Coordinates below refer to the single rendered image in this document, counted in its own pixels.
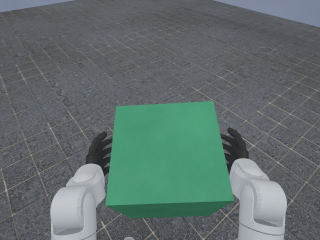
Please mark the robot left forearm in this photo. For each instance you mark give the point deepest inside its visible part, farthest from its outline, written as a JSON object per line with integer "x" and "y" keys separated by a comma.
{"x": 73, "y": 208}

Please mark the right robot hand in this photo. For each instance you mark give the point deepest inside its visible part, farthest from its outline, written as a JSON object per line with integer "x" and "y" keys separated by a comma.
{"x": 238, "y": 149}

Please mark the carton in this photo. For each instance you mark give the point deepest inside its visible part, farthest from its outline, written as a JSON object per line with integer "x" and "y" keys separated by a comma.
{"x": 167, "y": 160}

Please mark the robot right forearm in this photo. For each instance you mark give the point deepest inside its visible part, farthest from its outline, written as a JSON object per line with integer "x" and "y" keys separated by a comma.
{"x": 263, "y": 203}

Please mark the left robot hand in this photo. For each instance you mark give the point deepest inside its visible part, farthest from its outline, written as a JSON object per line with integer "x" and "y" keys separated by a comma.
{"x": 97, "y": 153}

